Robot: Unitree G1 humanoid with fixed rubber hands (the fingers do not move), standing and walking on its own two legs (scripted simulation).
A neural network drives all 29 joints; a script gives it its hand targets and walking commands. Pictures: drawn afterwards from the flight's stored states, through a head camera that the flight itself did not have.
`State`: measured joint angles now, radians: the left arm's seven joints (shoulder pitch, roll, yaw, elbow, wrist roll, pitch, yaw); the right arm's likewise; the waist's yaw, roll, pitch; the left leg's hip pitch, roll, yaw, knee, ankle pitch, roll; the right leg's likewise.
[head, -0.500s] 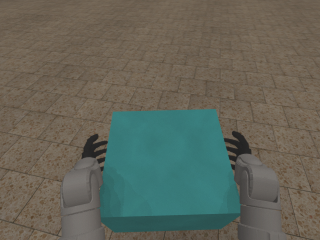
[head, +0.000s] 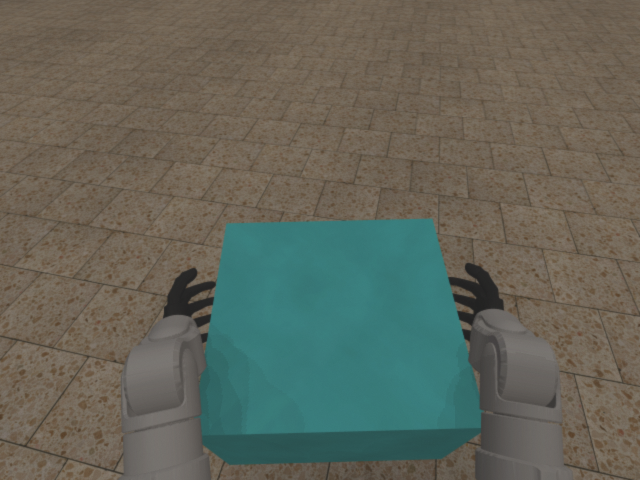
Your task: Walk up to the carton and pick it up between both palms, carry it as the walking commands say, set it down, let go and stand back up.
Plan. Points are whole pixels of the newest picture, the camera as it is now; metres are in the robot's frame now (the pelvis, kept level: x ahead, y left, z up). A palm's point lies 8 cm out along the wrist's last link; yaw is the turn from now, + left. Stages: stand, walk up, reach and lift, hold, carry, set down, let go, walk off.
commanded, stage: carry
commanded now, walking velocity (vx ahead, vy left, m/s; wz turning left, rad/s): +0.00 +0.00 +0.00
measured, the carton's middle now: (332, 339) +0.30 +0.00 +0.01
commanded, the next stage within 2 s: none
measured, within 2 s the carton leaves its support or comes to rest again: neither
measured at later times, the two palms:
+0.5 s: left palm (161, 349) +0.24 +0.20 +0.08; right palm (471, 342) +0.26 -0.16 +0.07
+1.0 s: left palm (154, 347) +0.24 +0.21 +0.09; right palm (471, 354) +0.24 -0.15 +0.08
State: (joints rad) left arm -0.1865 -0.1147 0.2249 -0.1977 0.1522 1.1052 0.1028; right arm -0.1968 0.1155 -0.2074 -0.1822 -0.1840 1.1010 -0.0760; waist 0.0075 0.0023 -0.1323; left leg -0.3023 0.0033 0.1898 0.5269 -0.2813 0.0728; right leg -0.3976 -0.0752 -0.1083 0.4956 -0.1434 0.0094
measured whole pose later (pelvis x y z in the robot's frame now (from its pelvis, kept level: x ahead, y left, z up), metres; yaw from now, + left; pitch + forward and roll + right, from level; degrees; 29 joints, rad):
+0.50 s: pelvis -0.01 +0.01 -0.01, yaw +1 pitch +3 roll +1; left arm -0.16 -0.12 0.22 -0.31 0.12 1.17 0.11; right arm -0.16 0.13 -0.20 -0.32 -0.15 1.17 -0.10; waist 0.01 0.01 -0.09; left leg -0.36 -0.03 0.20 0.61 -0.31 0.10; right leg -0.48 -0.13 -0.10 0.63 -0.20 0.03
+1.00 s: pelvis -0.02 +0.03 -0.01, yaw -1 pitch +5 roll +0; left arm -0.15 -0.13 0.22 -0.36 0.12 1.16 0.11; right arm -0.14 0.13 -0.20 -0.36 -0.15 1.15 -0.09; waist 0.00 0.02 -0.11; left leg -0.41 -0.02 0.25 0.58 -0.27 0.13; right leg -0.40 -0.08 -0.15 0.66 -0.32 -0.01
